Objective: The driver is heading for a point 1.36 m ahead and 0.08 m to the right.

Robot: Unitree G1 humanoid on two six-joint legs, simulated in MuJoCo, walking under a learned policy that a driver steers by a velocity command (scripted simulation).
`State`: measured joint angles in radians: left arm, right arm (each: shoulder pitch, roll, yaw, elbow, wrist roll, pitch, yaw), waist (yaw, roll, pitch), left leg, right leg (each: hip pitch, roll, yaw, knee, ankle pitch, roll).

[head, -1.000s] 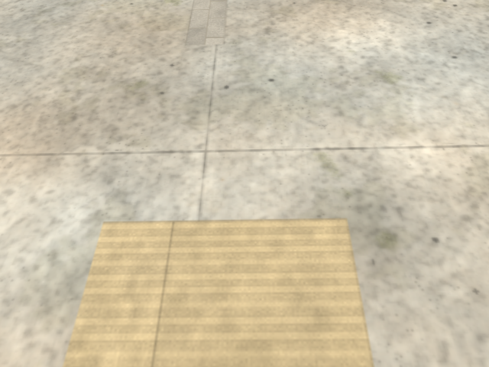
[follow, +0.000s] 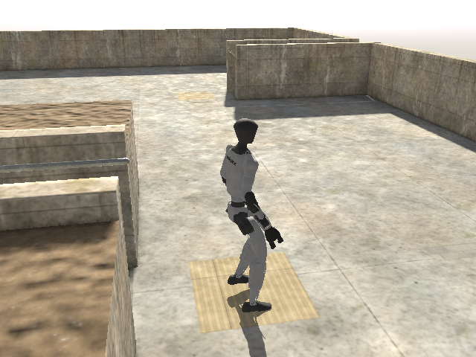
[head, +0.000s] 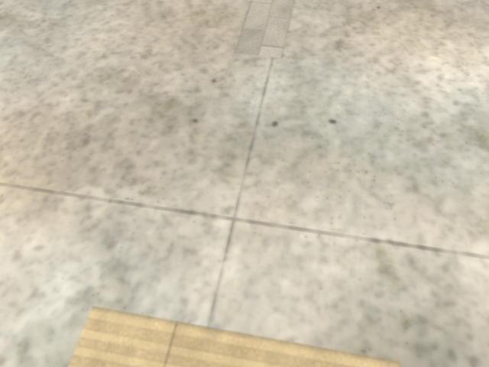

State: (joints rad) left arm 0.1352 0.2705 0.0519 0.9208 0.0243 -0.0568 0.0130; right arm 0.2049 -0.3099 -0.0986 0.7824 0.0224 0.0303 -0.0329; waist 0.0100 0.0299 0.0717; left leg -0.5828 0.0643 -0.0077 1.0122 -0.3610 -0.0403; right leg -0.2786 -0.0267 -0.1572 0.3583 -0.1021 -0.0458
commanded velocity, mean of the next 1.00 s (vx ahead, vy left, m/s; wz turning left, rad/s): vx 0.22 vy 0.00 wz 0.14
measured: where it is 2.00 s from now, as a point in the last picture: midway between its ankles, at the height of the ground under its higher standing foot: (214, 268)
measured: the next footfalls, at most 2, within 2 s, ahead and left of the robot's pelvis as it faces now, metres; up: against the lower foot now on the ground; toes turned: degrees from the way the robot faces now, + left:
left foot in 0.20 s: +0.10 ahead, +0.15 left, +0.00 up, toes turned +7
right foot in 0.54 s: +0.09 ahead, -0.08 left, +0.00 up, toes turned +4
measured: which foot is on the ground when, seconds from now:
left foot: up 0.00-0.18, down 0.20-0.56, up 0.58-0.92, down 0.94-1.00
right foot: down 0.00-0.20, up 0.22-0.52, down 0.54-0.94, up 0.96-1.00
